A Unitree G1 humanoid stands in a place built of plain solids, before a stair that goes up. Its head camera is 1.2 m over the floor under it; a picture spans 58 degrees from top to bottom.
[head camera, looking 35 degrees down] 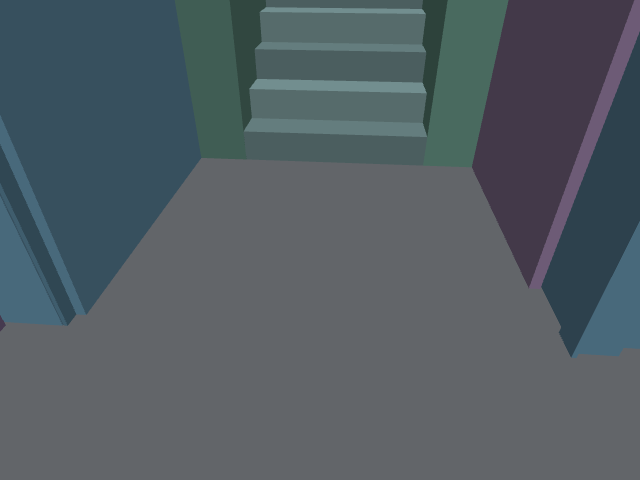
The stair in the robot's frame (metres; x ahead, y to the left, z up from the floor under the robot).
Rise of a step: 0.19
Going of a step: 0.25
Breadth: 1.17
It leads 5 degrees to the right of straight ahead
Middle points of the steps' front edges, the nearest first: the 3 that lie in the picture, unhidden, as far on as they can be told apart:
2.59 -0.09 0.19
2.84 -0.11 0.39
3.09 -0.13 0.58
